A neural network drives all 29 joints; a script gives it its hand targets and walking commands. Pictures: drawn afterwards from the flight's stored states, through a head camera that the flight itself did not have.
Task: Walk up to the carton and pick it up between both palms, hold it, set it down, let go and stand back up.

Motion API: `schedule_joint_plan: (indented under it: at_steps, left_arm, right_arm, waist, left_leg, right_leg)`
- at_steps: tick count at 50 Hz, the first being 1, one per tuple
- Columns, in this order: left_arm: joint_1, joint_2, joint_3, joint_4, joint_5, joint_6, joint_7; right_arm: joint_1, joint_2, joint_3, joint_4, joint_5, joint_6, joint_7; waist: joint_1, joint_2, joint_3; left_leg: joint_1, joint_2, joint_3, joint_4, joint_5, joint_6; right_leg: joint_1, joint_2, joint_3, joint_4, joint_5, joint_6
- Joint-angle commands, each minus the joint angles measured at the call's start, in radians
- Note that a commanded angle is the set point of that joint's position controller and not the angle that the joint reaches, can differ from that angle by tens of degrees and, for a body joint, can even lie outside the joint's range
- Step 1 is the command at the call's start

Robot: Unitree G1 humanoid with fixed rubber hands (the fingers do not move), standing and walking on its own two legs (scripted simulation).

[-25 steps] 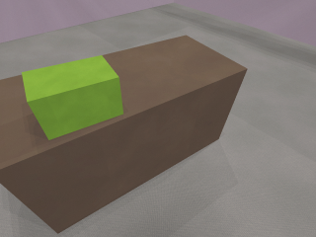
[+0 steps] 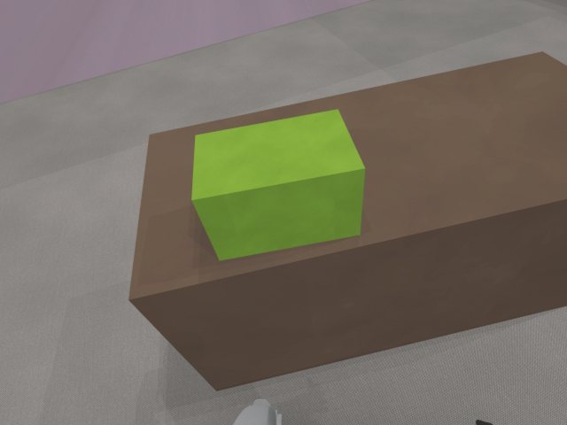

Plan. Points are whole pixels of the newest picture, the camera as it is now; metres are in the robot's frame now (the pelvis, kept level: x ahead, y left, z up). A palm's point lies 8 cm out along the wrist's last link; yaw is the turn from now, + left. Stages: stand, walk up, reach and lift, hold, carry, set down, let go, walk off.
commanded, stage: walk up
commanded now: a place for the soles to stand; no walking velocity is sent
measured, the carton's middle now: (278, 185) +0.58 +0.07 -0.02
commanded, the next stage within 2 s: none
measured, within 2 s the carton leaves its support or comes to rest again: neither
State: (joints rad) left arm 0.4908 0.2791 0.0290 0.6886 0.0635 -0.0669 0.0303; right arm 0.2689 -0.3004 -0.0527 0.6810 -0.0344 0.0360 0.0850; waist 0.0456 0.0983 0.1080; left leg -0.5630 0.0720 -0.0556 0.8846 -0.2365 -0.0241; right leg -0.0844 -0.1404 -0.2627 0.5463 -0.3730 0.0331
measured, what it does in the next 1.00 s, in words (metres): walks ahead: left foot, then right foot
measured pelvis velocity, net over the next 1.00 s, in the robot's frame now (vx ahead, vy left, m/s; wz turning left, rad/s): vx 0.10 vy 0.04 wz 0.16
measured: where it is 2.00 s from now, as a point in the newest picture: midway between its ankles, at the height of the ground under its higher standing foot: outside the picture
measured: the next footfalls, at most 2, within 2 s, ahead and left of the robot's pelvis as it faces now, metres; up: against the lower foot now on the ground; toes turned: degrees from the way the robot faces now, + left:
left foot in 0.12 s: +0.19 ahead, +0.18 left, +0.00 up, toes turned +5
right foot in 0.48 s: +0.25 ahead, -0.08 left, +0.00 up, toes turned +8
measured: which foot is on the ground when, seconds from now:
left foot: up 0.00-0.10, down 0.12-0.52, up 0.54-0.76, down 0.78-1.00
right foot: down 0.00-0.12, up 0.14-0.46, down 0.48-1.00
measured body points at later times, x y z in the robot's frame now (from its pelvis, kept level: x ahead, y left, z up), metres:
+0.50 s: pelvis +0.14 +0.04 -0.02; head +0.19 +0.03 +0.43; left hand +0.26 +0.30 -0.12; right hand +0.27 -0.23 -0.13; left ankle +0.15 +0.18 -0.73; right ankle +0.22 -0.08 -0.73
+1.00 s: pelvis +0.10 +0.04 -0.01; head +0.11 +0.06 +0.44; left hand +0.14 +0.33 -0.13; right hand +0.29 -0.18 -0.10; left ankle +0.07 +0.17 -0.73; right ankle +0.21 -0.08 -0.73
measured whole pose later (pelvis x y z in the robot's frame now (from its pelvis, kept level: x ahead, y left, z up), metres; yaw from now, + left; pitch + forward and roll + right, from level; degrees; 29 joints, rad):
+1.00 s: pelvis +0.10 +0.04 -0.01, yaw +9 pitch -4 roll +0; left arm 0.30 0.30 0.03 0.67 0.00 0.03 -0.02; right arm 0.19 -0.26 -0.02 0.64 0.00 0.02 0.01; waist 0.03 -0.03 0.11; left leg -0.24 0.00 -0.02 0.69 -0.39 -0.01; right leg -0.36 -0.04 0.00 0.63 -0.17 0.03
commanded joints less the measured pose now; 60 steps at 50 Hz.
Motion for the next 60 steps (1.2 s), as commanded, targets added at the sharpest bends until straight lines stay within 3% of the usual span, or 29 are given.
schedule_joint_plan:
  at_steps: [1, 3, 5, 6, 7, 8, 9, 10, 12, 14, 17, 20, 23, 24, 25, 26, 27, 30, 35, 38, 39, 40, 41, 42, 45, 46, 48, 52, 60]
  left_arm:
    - [-0.009, 0.219, 0.06, -0.082, -0.007, -0.007, -0.001]
    - [-0.011, 0.233, 0.06, -0.091, -0.013, 0.011, -0.002]
    - [0.015, 0.197, 0.039, -0.103, -0.025, 0.029, -0.011]
    - [0.075, 0.142, 0.017, -0.114, -0.029, 0.032, -0.02]
    - [0.091, 0.074, -0.008, -0.154, -0.036, 0.039, -0.03]
    - [0.069, 0.121, 0.016, -0.185, -0.047, 0.055, -0.03]
    - [-0.011, 0.168, 0.03, -0.19, -0.042, 0.067, -0.029]
    - [-0.053, 0.175, 0.034, -0.196, -0.036, 0.064, -0.03]
    - [-0.03, 0.12, 0.017, -0.176, -0.039, 0.05, -0.026]
    - [-0.011, 0.1, 0.01, -0.164, -0.04, 0.05, -0.022]
    - [-0.026, 0.088, 0.008, -0.137, -0.045, 0.065, -0.019]
    - [-0.05, 0.098, 0.013, -0.131, -0.045, 0.07, -0.017]
    - [-0.079, 0.126, 0.036, -0.129, -0.033, 0.063, -0.02]
    - [-0.108, 0.167, 0.05, -0.142, -0.028, 0.059, -0.021]
    - [-0.152, 0.237, 0.071, -0.17, -0.024, 0.059, -0.021]
    - [-0.195, 0.285, 0.081, -0.183, -0.044, 0.069, -0.022]
    - [-0.228, 0.279, 0.083, -0.184, -0.045, 0.074, -0.023]
    - [-0.25, 0.207, 0.057, -0.184, -0.044, 0.08, -0.013]
    - [-0.264, 0.195, 0.051, -0.168, -0.027, 0.091, -0.012]
    - [-0.26, 0.204, 0.045, -0.158, -0.046, 0.102, -0.026]
    - [-0.241, 0.187, 0.037, -0.154, -0.053, 0.1, -0.033]
    - [-0.218, 0.143, 0.021, -0.162, -0.069, 0.096, -0.04]
    - [-0.224, 0.1, 0.011, -0.178, -0.078, 0.1, -0.038]
    - [-0.264, 0.127, 0.033, -0.175, -0.068, 0.106, -0.027]
    - [-0.236, 0.156, 0.046, -0.127, -0.071, 0.081, -0.046]
    - [-0.214, 0.145, 0.041, -0.119, -0.072, 0.07, -0.047]
    - [-0.219, 0.156, 0.037, -0.131, -0.061, 0.054, -0.042]
    - [-0.198, 0.168, 0.047, -0.12, -0.066, 0.069, -0.05]
    - [-0.16, 0.176, 0.056, -0.116, -0.065, 0.052, -0.049]
  right_arm:
    - [-0.059, -0.012, -0.01, -0.106, 0.001, -0.037, 0.004]
    - [-0.014, -0.024, -0.023, -0.096, -0.002, -0.046, -0.01]
    - [0.166, -0.088, -0.058, -0.044, -0.02, -0.062, -0.04]
    - [0.258, -0.157, -0.081, -0.026, -0.024, -0.069, -0.057]
    - [0.292, -0.233, -0.093, -0.038, -0.014, -0.068, -0.076]
    - [0.279, -0.289, -0.103, -0.046, 0.017, -0.057, -0.092]
    - [0.22, -0.266, -0.1, -0.052, 0.033, -0.045, -0.102]
    - [0.19, -0.239, -0.09, -0.061, 0.031, -0.046, -0.108]
    - [0.13, -0.195, -0.071, -0.074, 0.011, -0.053, -0.117]
    - [0.061, -0.132, -0.045, -0.088, 0.012, -0.059, -0.108]
    - [-0.001, -0.107, -0.025, -0.113, 0.01, -0.065, -0.107]
    - [-0.054, -0.135, -0.025, -0.134, 0.011, -0.055, -0.107]
    - [-0.054, -0.177, -0.031, -0.134, 0.029, -0.03, -0.102]
    - [-0.022, -0.154, -0.023, -0.137, 0.038, -0.024, -0.099]
    - [0.031, -0.103, -0.008, -0.146, 0.05, -0.016, -0.099]
    - [0.052, -0.098, -0.009, -0.138, 0.046, 0.01, -0.112]
    - [0.037, -0.113, -0.019, -0.129, 0.031, 0.03, -0.12]
    - [-0.039, -0.132, -0.029, -0.126, 0.026, 0.024, -0.114]
    - [-0.028, -0.074, -0.013, -0.119, 0.034, 0.001, -0.093]
    - [0.007, -0.07, -0.016, -0.113, 0.034, -0.026, -0.085]
    - [0.013, -0.103, -0.026, -0.119, 0.025, -0.035, -0.085]
    - [-0.004, -0.162, -0.041, -0.134, 0.016, -0.041, -0.086]
    - [-0.085, -0.231, -0.056, -0.148, 0.023, -0.041, -0.088]
    - [-0.129, -0.248, -0.065, -0.142, 0.022, -0.04, -0.088]
    - [-0.177, -0.136, -0.026, -0.153, 0.02, -0.044, -0.087]
    - [-0.16, -0.139, -0.023, -0.152, 0.022, -0.045, -0.087]
    - [-0.123, -0.132, -0.017, -0.141, 0.039, -0.043, -0.076]
    - [-0.124, -0.121, -0.014, -0.136, 0.051, -0.023, -0.077]
    - [-0.084, -0.113, -0.016, -0.128, 0.037, -0.034, -0.074]
  waist:
    - [-0.002, -0.304, 0.019]
    - [-0.027, -0.255, 0.002]
    - [-0.116, -0.084, -0.115]
    - [-0.157, 0.053, -0.222]
    - [-0.164, 0.237, -0.261]
    - [-0.175, 0.183, -0.273]
    - [-0.182, 0.102, -0.223]
    - [-0.171, 0.063, -0.148]
    - [-0.122, 0.06, -0.092]
    - [-0.078, 0.058, -0.076]
    - [-0.043, 0.057, -0.075]
    - [-0.025, 0.087, -0.107]
    - [-0.004, 0.038, -0.162]
    - [-0.01, -0.044, -0.185]
    - [-0.025, -0.214, -0.227]
    - [-0.026, -0.295, -0.222]
    - [-0.018, -0.321, -0.191]
    - [-0.009, -0.279, -0.101]
    - [-0.014, -0.33, -0.191]
    - [-0.042, -0.319, -0.229]
    - [-0.046, -0.27, -0.236]
    - [-0.048, -0.108, -0.237]
    - [-0.037, 0.008, -0.152]
    - [-0.053, 0.042, -0.105]
    - [-0.022, 0.019, -0.07]
    - [-0.023, 0.036, -0.09]
    - [-0.042, 0.028, -0.133]
    - [-0.029, 0.039, -0.027]
    - [-0.041, -0.094, -0.018]
  left_leg:
    - [0.116, -0.026, 0.099, -0.164, 0.039, 0.032]
    - [0.214, -0.051, 0.132, -0.224, 0.065, 0.047]
    - [0.472, -0.113, 0.14, -0.31, 0.129, 0.076]
    - [0.641, -0.073, 0.024, -0.297, 0.118, 0.111]
    - [0.731, 0.136, -0.357, -0.36, 0.056, 0.195]
    - [0.716, 0.279, -0.665, -0.507, -0.023, 0.33]
    - [0.648, 0.288, -0.663, -0.558, -0.076, 0.357]
    - [0.589, 0.266, -0.567, -0.545, 0.076, 0.317]
    - [0.439, 0.227, -0.373, -0.47, 0.386, 0.291]
    - [0.297, 0.182, -0.259, -0.452, 0.519, 0.291]
    - [0.247, 0.161, -0.159, -0.396, 0.769, 0.274]
    - [0.238, 0.135, -0.131, -0.319, 0.82, 0.22]
    - [0.189, 0.084, -0.106, -0.186, 0.581, 0.146]
    - [0.148, 0.035, -0.077, -0.114, 0.396, 0.099]
    - [0.126, -0.059, 0.001, 0.044, 0.069, 0.032]
    - [0.173, -0.139, 0.043, 0.219, -0.396, 0.003]
    - [0.18, -0.102, -0.019, 0.321, -0.454, -0.003]
    - [0.122, -0.09, -0.057, 0.321, -0.415, -0.007]
    - [0.162, -0.079, 0.026, -0.048, -0.34, -0.015]
    - [0.379, -0.094, 0.063, -0.421, -0.064, 0.011]
    - [0.454, -0.06, -0.004, -0.447, -0.01, 0.038]
    - [0.473, 0.072, -0.209, -0.488, -0.102, 0.092]
    - [0.32, 0.22, -0.388, -0.549, -0.188, 0.177]
    - [0.095, 0.245, -0.365, -0.54, -0.205, 0.247]
    - [0.202, 0.073, -0.119, -0.459, 0.023, 0.141]
    - [0.247, 0.068, -0.096, -0.417, 0.124, 0.128]
    - [0.231, 0.06, -0.09, -0.397, 0.075, 0.096]
    - [0.135, 0.04, -0.097, -0.511, -0.367, 0.094]
    - [0.192, -0.008, -0.025, -0.421, -0.305, 0.068]
  right_leg:
    - [-0.101, -0.172, 0.065, -0.187, 0.227, -0.204]
    - [-0.12, -0.19, 0.055, -0.097, 0.244, -0.193]
    - [-0.168, -0.123, -0.017, 0.23, 0.326, -0.137]
    - [-0.256, -0.063, -0.02, 0.452, 0.207, -0.099]
    - [-0.45, 0.031, 0.033, 0.665, -0.219, -0.057]
    - [-0.536, 0.078, 0.152, 0.765, -0.264, -0.036]
    - [-0.56, 0.032, 0.204, 0.814, -0.24, -0.03]
    - [-0.573, 0.018, 0.23, 0.838, -0.178, -0.04]
    - [-0.502, 0.003, 0.26, 0.799, -0.126, -0.037]
    - [-0.373, 0.001, 0.294, 0.696, -0.116, -0.031]
    - [-0.3, 0.019, 0.288, 0.466, -0.074, -0.026]
    - [-0.195, 0.046, 0.264, 0.253, 0.091, -0.033]
    - [-0.043, 0.095, 0.212, 0.033, 0.391, -0.058]
    - [0.005, 0.048, 0.276, 0.011, 0.514, -0.082]
    - [-0.014, -0.142, 0.485, -0.045, 0.626, -0.168]
    - [-0.139, -0.304, 0.629, -0.117, 0.653, -0.326]
    - [-0.221, -0.35, 0.682, -0.143, 0.572, -0.401]
    - [-0.22, -0.223, 0.528, -0.093, 0.715, -0.351]
    - [-0.069, -0.133, 0.448, -0.049, 0.432, -0.261]
    - [-0.153, -0.093, 0.392, 0.026, 0.331, -0.189]
    - [-0.244, -0.082, 0.375, 0.059, 0.286, -0.143]
    - [-0.349, -0.026, 0.313, 0.142, 0.171, -0.081]
    - [-0.388, 0.101, 0.226, 0.187, -0.073, -0.019]
    - [-0.227, 0.062, 0.294, 0.248, -0.105, -0.026]
    - [-0.213, 0.105, 0.277, 0.097, 0.064, -0.044]
    - [-0.21, 0.104, 0.273, 0.05, 0.158, -0.046]
    - [-0.131, 0.069, 0.301, 0.012, 0.307, -0.053]
    - [-0.201, 0.078, 0.347, -0.026, 0.022, -0.058]
    - [-0.283, 0.038, 0.453, -0.14, -0.069, -0.082]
